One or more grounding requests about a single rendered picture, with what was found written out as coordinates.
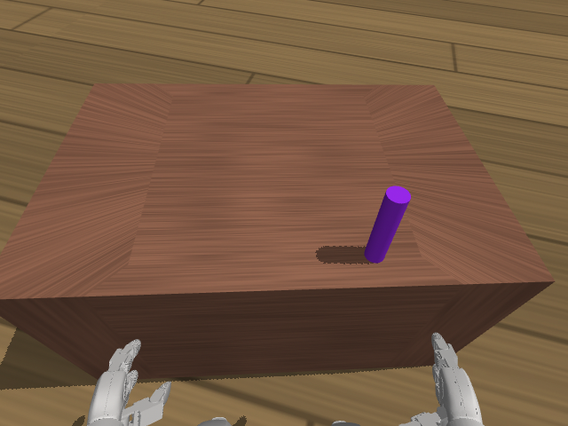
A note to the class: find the can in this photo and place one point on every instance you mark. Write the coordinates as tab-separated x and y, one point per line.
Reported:
392	210

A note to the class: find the right robot hand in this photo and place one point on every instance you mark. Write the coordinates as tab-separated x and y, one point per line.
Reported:
454	390

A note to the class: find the left robot hand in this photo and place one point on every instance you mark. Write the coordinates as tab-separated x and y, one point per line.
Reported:
113	388

